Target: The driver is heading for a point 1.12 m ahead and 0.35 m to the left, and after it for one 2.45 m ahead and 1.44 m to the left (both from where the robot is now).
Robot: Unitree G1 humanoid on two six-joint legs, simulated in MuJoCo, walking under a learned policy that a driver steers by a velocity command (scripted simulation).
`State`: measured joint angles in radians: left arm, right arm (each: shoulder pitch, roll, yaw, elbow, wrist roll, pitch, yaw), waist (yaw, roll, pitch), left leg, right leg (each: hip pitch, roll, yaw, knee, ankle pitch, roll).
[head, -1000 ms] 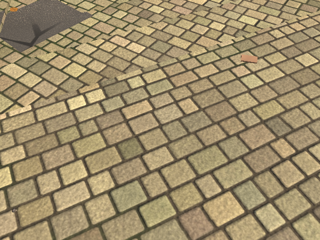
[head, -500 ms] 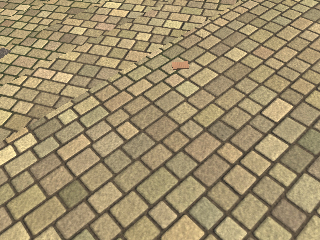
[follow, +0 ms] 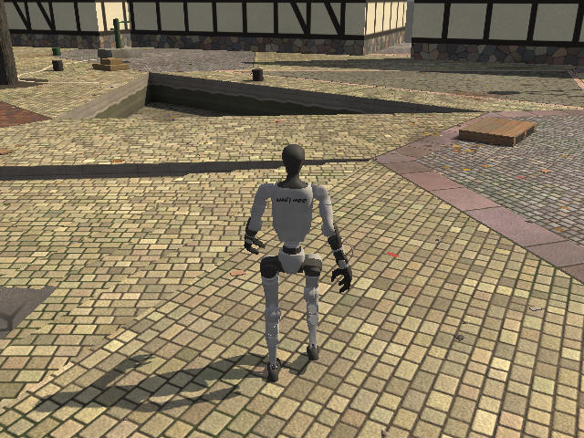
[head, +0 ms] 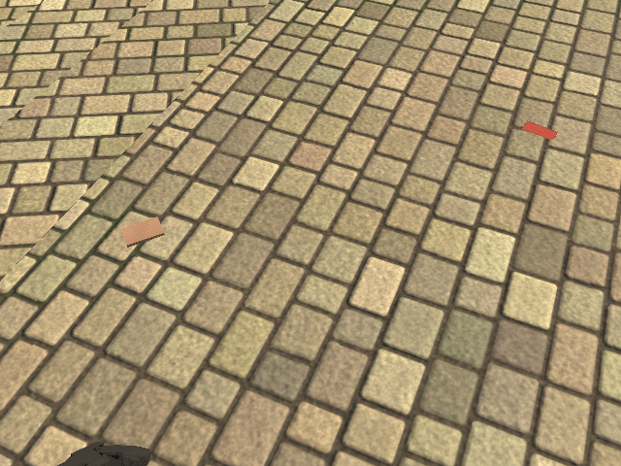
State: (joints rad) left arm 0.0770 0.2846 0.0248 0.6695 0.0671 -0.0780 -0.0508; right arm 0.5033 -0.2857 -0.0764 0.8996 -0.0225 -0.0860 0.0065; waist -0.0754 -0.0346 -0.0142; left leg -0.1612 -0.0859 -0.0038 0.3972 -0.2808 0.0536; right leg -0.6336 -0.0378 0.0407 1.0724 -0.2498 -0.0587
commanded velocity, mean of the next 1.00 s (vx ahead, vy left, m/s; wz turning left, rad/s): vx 1.00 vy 0.00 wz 0.71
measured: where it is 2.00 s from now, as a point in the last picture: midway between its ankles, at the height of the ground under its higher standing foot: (135, 236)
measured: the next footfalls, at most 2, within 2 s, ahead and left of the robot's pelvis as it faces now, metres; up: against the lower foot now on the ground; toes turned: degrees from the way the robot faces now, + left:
right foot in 0.18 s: +0.34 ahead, -0.14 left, +0.00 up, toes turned +7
left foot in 0.62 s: +0.69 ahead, +0.16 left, +0.00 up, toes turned +33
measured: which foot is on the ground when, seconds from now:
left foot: down 0.00-0.16, up 0.18-0.60, down 0.62-1.00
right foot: up 0.00-0.16, down 0.18-0.60, up 0.62-1.00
